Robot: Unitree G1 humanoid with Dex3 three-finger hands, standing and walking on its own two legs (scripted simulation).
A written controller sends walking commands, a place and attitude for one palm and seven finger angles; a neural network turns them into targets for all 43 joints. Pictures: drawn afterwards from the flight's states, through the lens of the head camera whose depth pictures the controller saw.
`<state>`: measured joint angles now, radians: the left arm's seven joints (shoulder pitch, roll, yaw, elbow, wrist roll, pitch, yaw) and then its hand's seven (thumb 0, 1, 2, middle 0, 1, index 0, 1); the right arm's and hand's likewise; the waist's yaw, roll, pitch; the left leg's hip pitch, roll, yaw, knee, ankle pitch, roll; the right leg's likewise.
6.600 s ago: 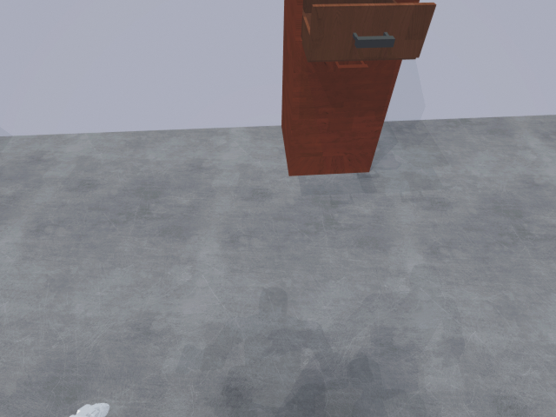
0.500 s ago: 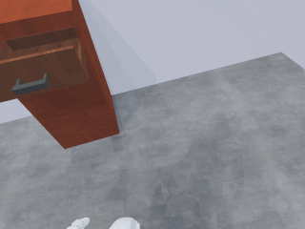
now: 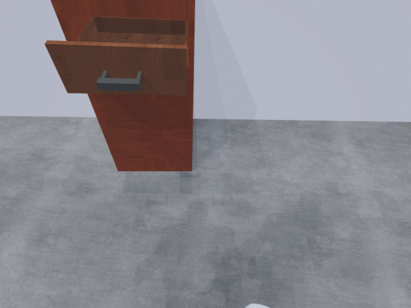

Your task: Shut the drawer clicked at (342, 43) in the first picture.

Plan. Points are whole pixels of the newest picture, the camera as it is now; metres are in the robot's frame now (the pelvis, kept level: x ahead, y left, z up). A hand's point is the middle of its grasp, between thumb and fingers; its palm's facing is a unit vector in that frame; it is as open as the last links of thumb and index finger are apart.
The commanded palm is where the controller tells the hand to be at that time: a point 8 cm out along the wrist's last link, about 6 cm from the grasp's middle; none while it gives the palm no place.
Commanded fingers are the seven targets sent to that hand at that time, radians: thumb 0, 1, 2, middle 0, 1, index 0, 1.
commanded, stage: take the last steps up to it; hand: left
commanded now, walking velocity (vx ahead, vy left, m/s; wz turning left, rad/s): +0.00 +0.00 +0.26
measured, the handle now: (120, 79) +0.69 +0.31 +0.02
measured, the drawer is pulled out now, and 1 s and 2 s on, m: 0.17 0.17 0.17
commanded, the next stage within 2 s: come to a stop and stand still in 1.06 s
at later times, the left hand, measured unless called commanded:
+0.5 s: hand out of the picture -0.03 +0.14 -0.15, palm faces +0.21 -0.95 -0.21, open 7.3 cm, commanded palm none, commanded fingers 0.00 0.90 0.90 -0.20 -0.30 -0.20 -0.30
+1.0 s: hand (95, 249) +0.25 +0.28 -0.16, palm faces +0.15 -0.97 -0.20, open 7.4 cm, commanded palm none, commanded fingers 0.00 0.90 0.90 -0.20 -0.30 -0.20 -0.30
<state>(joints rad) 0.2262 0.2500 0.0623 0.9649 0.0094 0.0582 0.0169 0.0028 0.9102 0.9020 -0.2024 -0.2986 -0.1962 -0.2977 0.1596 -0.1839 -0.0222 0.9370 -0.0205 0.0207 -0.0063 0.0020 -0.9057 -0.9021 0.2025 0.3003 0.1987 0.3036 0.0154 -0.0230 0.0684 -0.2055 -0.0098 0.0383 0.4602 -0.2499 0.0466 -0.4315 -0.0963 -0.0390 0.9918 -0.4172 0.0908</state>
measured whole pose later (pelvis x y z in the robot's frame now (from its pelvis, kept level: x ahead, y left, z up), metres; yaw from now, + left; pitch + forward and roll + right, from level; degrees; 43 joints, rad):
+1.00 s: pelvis +0.19 +0.09 +0.00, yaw +5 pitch -1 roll +2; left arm 0.19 0.19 0.07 1.00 0.02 -0.01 0.00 0.00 0.91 0.90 -0.20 -0.30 -0.19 -0.30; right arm 0.33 -0.14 -0.03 1.07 -0.02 -0.07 -0.02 -0.01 -0.93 -0.90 0.20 0.30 0.20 0.30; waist 0.00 -0.04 0.01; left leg -0.06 -0.04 0.18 0.32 -0.25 0.05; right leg -0.57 -0.12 -0.06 0.96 -0.19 0.03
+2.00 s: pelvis +0.24 +0.11 +0.00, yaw +3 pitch +0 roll +1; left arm 0.30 0.17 0.01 1.13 0.01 0.02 0.04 0.00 0.91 0.90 -0.20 -0.30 -0.20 -0.30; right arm 0.21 -0.16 -0.02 1.07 0.00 0.00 -0.04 0.00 -0.93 -0.90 0.20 0.30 0.20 0.30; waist 0.01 -0.02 0.03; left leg -0.24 -0.03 0.09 0.43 -0.19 0.04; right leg -0.14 -0.05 -0.01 0.46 -0.32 0.02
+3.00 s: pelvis +0.22 +0.12 -0.01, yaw +4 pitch -2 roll -1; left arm 0.29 0.18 0.00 1.00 0.01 0.00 0.05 0.00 0.91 0.90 -0.20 -0.30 -0.20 -0.30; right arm 0.21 -0.19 -0.01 1.01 -0.02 0.00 -0.02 0.01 -0.92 -0.90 0.20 0.30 0.19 0.30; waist 0.00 0.01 0.01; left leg -0.29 0.00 0.06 0.56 -0.23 0.04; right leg -0.16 -0.01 -0.04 0.53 -0.33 0.01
